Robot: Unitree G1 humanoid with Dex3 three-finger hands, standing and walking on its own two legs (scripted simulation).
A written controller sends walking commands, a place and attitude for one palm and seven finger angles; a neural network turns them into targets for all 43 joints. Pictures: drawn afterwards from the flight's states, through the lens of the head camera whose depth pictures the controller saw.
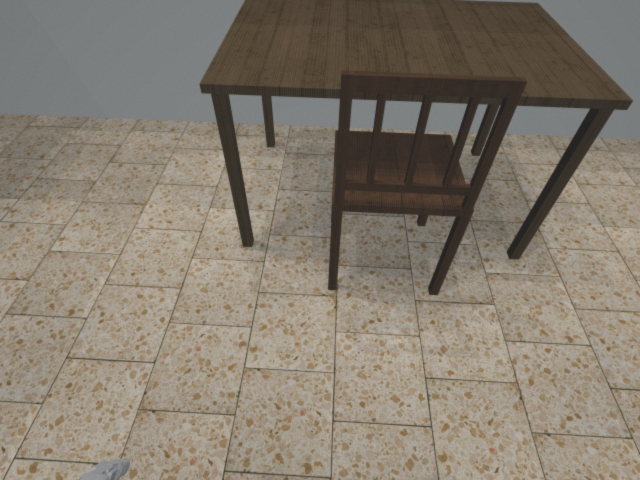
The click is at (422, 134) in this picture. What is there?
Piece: chair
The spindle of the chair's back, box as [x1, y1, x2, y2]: [404, 95, 432, 185]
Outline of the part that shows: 430,95 424,95 404,180 406,185 411,184 432,96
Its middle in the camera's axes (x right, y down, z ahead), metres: +0.25 -0.25 +0.99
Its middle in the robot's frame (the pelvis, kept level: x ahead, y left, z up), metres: +0.91 -0.20 -0.10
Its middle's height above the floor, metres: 0.67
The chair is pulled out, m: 0.00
